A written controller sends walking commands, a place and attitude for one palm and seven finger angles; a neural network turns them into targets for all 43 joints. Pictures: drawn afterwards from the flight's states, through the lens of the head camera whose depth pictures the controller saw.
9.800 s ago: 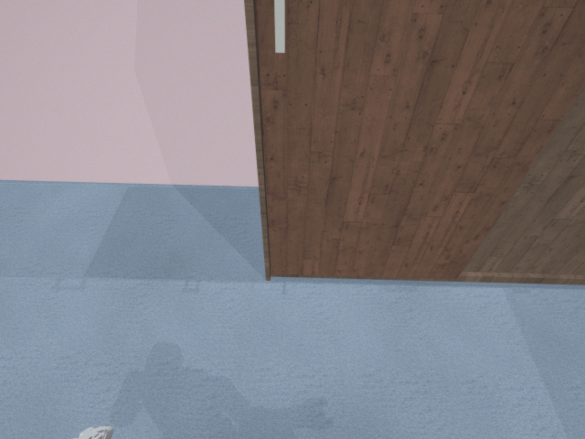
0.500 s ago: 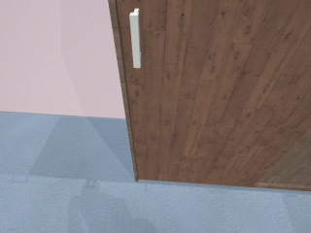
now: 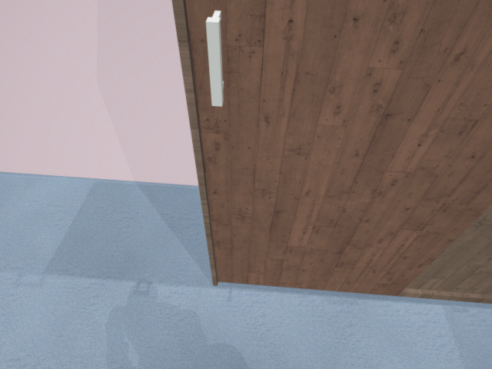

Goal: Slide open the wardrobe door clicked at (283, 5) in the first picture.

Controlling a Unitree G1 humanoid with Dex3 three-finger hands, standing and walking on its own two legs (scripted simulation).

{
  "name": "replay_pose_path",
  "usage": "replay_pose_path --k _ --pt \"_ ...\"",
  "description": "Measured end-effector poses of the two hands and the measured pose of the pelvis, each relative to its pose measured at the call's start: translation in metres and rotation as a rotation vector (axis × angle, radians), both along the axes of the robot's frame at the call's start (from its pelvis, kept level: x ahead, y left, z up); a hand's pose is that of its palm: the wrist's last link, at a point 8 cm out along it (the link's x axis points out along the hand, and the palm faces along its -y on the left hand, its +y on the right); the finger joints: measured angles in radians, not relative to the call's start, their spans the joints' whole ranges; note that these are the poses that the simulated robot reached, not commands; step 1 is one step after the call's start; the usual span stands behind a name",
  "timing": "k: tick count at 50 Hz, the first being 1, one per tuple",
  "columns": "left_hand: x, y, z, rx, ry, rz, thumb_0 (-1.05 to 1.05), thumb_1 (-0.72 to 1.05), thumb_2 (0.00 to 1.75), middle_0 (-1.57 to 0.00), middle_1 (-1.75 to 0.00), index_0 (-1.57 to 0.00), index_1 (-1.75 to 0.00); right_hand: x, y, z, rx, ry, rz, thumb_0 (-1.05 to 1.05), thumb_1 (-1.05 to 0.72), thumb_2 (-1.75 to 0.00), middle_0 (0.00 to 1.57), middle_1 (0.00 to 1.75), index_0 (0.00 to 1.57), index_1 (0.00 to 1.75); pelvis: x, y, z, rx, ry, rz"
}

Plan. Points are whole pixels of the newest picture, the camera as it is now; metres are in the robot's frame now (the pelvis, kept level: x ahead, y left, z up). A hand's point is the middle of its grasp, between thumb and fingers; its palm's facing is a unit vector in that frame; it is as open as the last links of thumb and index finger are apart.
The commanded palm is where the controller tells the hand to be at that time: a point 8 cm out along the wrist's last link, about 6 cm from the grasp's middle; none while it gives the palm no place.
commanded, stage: shuffle to correct the standing spot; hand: left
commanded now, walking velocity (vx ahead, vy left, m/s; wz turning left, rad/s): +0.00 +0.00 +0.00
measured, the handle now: (217, 60) +0.54 +0.09 +0.24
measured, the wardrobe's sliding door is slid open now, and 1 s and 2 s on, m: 0.00 0.00 0.00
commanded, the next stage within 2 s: come to a stop and stand still in 0.32 s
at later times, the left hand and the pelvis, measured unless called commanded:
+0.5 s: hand out of the picture +0.01 +0.14 -0.19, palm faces +0.09 -0.99 -0.14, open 7.4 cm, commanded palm none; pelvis +0.07 -0.01 -0.01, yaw +1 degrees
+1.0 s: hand out of the picture +0.14 +0.19 -0.18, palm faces +0.02 -0.96 -0.29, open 7.4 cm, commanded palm none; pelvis +0.08 -0.02 -0.01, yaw -1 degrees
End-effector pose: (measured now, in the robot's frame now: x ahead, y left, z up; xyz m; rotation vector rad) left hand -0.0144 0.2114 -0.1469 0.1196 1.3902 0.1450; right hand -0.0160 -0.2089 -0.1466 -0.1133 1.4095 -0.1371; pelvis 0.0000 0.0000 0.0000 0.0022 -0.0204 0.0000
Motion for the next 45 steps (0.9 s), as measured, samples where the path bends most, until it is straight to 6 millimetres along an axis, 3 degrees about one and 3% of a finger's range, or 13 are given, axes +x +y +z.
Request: replay_pose_path --k 9,17,22,27,30,36,41,45 --pt "0.002 0.000 -0.002 -0.004 0.013 -0.001 0.00 0.90 0.90 -0.20 -0.30 -0.20 -0.30 0.000 0.001 -0.002 0.003 0.009 -0.011 0.01 -0.91 -0.90 0.20 0.29 0.20 0.30 0.006 -0.001 -0.002 0.003 0.004 -0.008" --pt "0.007 -0.008 -0.006 -0.009 0.050 0.019 0.00 0.90 0.90 -0.20 -0.30 -0.20 -0.30 0.008 -0.007 -0.007 0.006 0.041 -0.037 0.01 -0.91 -0.90 0.20 0.29 0.20 0.30 0.031 -0.009 -0.008 0.007 0.024 -0.014" --pt "0.014 -0.017 -0.009 -0.018 0.080 0.048 0.00 0.90 0.90 -0.20 -0.30 -0.20 -0.30 0.029 -0.013 -0.010 -0.004 0.054 -0.029 0.01 -0.91 -0.90 0.20 0.29 0.20 0.30 0.054 -0.014 -0.013 -0.010 0.039 -0.003" --pt "0.021 -0.024 -0.018 -0.046 0.125 0.083 0.00 0.90 0.90 -0.20 -0.30 -0.20 -0.30 0.070 -0.013 -0.007 -0.037 0.032 -0.002 0.01 -0.91 -0.90 0.19 0.29 0.19 0.30 0.076 -0.011 -0.015 -0.018 0.036 0.007" --pt "0.034 -0.027 -0.017 -0.059 0.145 0.078 0.00 0.90 0.90 -0.20 -0.30 -0.20 -0.30 0.092 -0.012 -0.002 -0.065 0.005 0.001 0.02 -0.93 -0.90 0.20 0.29 0.20 0.30 0.087 -0.007 -0.011 -0.013 0.031 0.006" --pt "0.080 -0.017 -0.003 -0.025 0.070 0.046 0.00 0.90 0.90 -0.20 -0.30 -0.20 -0.30 0.118 -0.019 0.009 -0.079 -0.015 -0.010 0.02 -0.95 -0.90 0.20 0.29 0.20 0.30 0.095 -0.006 0.001 0.002 0.040 -0.001" --pt "0.110 0.008 0.008 0.050 0.023 -0.008 0.02 0.92 0.90 -0.20 -0.30 -0.20 -0.30 0.127 -0.025 0.011 -0.071 -0.060 -0.037 0.02 -0.93 -0.90 0.20 0.29 0.20 0.30 0.094 -0.009 0.005 0.008 0.046 -0.021" --pt "0.136 0.020 0.010 0.105 -0.049 -0.030 0.01 0.92 0.90 -0.20 -0.30 -0.20 -0.30 0.124 -0.029 -0.002 -0.053 -0.061 -0.041 0.01 -0.93 -0.90 0.20 0.29 0.20 0.30 0.093 -0.013 -0.003 0.011 0.054 -0.021"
